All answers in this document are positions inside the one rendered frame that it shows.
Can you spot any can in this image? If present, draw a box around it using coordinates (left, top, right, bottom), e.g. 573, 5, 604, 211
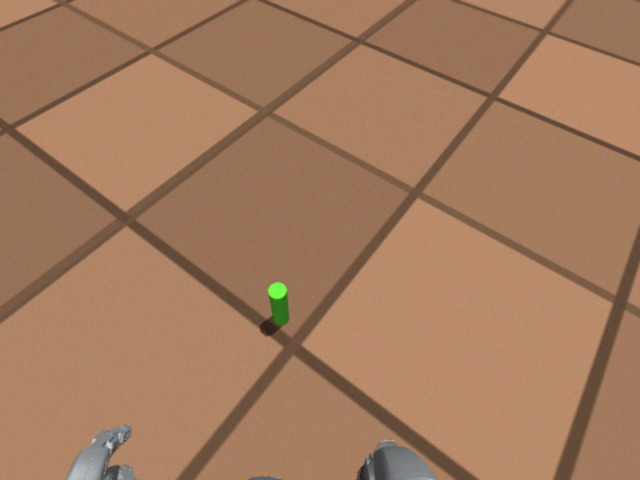
268, 282, 289, 326

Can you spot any left robot hand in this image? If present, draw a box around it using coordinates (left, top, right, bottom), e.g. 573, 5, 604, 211
65, 425, 141, 480

